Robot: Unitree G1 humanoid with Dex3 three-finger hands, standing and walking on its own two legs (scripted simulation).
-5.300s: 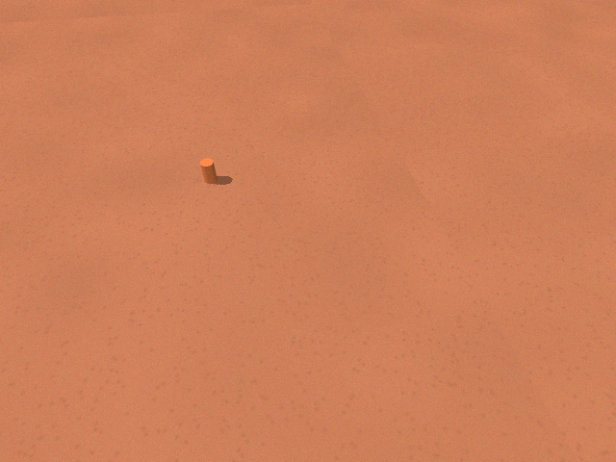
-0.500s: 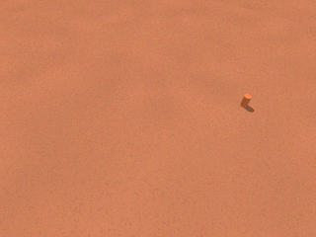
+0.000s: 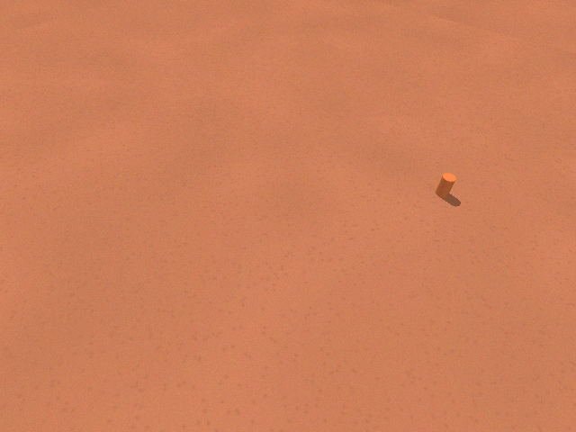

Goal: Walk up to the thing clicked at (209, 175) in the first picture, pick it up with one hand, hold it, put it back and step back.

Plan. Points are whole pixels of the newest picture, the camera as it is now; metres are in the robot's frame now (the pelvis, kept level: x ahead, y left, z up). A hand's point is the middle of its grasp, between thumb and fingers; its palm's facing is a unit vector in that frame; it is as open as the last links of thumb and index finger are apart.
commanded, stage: stand
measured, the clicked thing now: (445, 185) +1.30 -0.77 -0.73
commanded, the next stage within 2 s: walk up in 0.42 s
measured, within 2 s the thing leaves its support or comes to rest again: neither
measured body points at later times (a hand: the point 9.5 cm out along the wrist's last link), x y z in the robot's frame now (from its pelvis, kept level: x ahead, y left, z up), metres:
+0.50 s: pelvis +0.00 +0.01 -0.01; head +0.02 +0.00 +0.44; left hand +0.07 +0.31 -0.13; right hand +0.08 -0.31 -0.14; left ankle +0.00 +0.15 -0.75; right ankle -0.01 -0.12 -0.75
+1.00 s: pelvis -0.02 +0.03 -0.02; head +0.03 +0.02 +0.42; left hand +0.17 +0.31 -0.14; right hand -0.06 -0.30 -0.14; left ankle +0.00 +0.14 -0.75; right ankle -0.05 -0.08 -0.75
